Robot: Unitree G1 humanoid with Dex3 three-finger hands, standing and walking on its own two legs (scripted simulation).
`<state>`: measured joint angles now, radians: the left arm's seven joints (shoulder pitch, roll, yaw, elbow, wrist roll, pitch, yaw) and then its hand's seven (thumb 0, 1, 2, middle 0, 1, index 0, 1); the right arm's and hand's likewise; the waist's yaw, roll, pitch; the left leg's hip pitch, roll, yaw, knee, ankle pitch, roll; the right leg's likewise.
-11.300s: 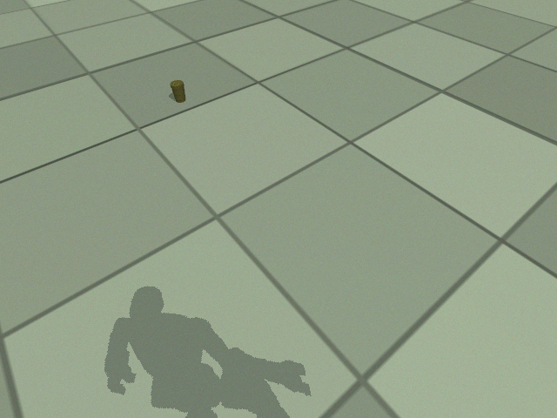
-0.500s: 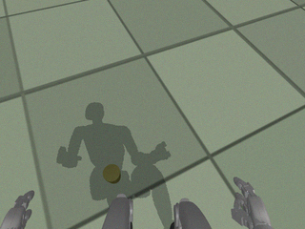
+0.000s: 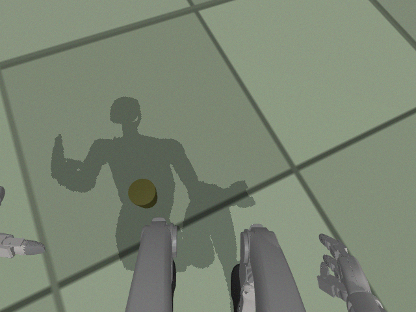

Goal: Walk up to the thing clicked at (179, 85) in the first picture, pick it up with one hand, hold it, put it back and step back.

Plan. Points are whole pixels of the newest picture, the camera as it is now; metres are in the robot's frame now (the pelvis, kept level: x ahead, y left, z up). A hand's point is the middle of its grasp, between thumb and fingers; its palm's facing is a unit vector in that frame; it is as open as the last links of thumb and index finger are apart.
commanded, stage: go down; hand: left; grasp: from the side
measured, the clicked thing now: (145, 195) +0.40 +0.22 -0.47
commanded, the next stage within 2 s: none
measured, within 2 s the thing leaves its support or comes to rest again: neither
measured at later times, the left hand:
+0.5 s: hand (22, 203) +0.31 +0.39 -0.11, palm faces +0.19 -0.96 -0.22, open 16.7 cm
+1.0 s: hand (28, 196) +0.32 +0.40 -0.13, palm faces +0.19 -0.96 -0.20, open 17.1 cm
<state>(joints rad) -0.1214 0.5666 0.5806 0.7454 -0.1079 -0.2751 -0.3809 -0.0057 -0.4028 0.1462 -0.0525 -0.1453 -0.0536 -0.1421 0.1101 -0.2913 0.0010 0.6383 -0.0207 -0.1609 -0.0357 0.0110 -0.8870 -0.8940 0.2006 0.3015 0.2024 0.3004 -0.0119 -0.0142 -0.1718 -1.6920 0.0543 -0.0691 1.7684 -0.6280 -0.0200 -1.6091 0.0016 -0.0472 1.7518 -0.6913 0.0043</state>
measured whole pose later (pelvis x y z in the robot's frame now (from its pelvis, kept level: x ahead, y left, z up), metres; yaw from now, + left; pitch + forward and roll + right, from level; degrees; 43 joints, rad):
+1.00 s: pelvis -0.03 +0.00 -0.12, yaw -3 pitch +32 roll -5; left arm -0.42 0.78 0.76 0.98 -0.16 -0.40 -0.62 -0.01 -0.47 0.16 -0.03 -0.14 -0.03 -0.14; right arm 0.10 -0.33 0.06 0.72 -0.05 -0.15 -0.03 0.01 -0.90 -0.90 0.20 0.30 0.20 0.30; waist -0.03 -0.03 -0.12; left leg -2.07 0.06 -0.12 2.16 -0.65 -0.03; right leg -1.97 0.02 -0.07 2.13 -0.71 0.00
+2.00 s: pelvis -0.03 +0.00 -0.15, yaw -4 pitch +30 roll -7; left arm -0.45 0.82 0.81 0.98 -0.22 -0.43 -0.68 -0.01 -0.51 0.13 -0.03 -0.11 -0.03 -0.12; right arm 0.07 -0.35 0.09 0.71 -0.06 -0.15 -0.02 0.01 -0.92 -0.91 0.20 0.30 0.20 0.30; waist -0.04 -0.05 -0.08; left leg -2.15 0.05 -0.14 2.27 -0.65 -0.02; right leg -2.05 0.03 -0.08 2.23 -0.71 0.01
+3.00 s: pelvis -0.03 +0.01 -0.24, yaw -11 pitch +18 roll -13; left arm -0.51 0.78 0.64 1.35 -0.28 -0.92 -0.62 -0.01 -0.59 0.07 -0.05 -0.11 -0.04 -0.12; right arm -0.18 -0.35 0.38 0.66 -0.27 -0.11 0.04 0.00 -0.93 -0.91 0.20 0.30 0.20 0.30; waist -0.16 -0.23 0.18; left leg -2.24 0.05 -0.31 2.62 -0.72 -0.03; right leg -2.09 0.09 -0.19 2.47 -0.73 0.05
